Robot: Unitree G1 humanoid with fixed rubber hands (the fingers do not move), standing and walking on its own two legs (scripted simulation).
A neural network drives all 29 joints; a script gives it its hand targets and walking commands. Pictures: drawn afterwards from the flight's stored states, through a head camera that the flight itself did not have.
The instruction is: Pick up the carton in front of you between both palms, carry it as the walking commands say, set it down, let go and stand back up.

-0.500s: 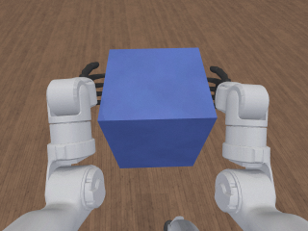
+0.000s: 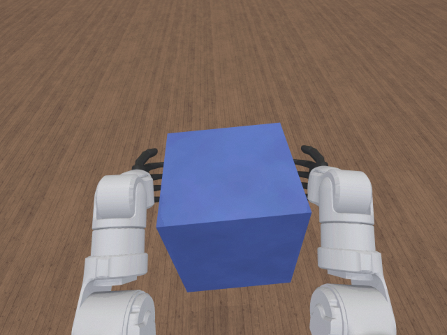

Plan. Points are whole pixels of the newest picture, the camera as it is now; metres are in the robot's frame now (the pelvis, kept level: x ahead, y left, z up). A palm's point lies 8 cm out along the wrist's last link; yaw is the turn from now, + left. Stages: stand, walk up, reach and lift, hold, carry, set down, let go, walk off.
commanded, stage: carry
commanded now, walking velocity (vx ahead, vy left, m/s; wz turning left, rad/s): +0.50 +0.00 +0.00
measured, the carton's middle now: (231, 211) +0.35 +0.00 +0.03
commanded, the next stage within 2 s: none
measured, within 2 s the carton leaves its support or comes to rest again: neither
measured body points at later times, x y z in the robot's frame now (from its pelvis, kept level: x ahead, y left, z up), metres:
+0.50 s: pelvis +0.35 -0.01 -0.01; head +0.30 -0.02 +0.44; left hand +0.62 +0.14 +0.11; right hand +0.63 -0.16 +0.11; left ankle +0.14 +0.08 -0.72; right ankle +0.50 -0.10 -0.73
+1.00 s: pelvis +0.66 +0.00 +0.01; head +0.62 +0.00 +0.46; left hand +0.93 +0.16 +0.10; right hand +0.93 -0.14 +0.10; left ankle +0.80 +0.12 -0.71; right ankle +0.50 -0.10 -0.72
